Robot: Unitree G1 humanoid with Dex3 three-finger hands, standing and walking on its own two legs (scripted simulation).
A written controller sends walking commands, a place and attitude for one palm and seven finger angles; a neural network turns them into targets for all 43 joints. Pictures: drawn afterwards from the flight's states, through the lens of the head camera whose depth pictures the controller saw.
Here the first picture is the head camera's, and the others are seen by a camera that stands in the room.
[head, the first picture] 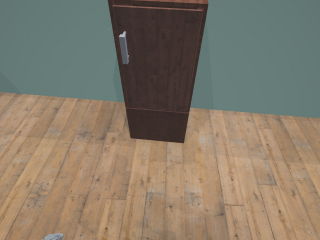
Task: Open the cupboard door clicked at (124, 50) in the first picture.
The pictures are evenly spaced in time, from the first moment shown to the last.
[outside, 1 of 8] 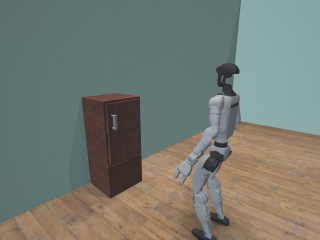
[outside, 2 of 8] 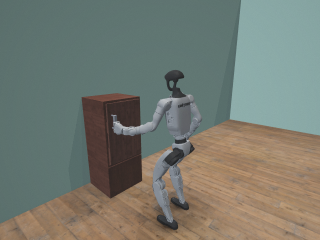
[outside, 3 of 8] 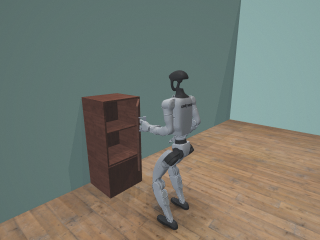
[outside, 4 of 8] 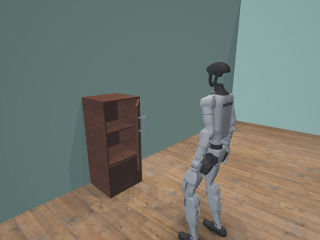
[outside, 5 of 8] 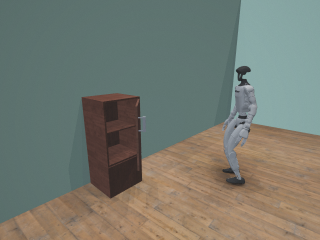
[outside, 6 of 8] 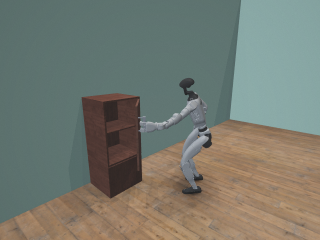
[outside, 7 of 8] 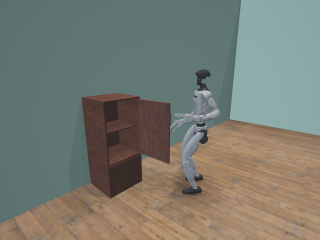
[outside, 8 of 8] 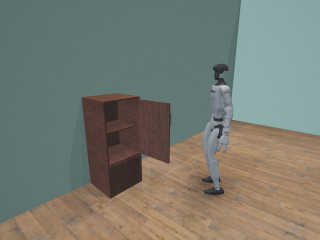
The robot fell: no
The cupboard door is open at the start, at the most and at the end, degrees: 0 95 94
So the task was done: yes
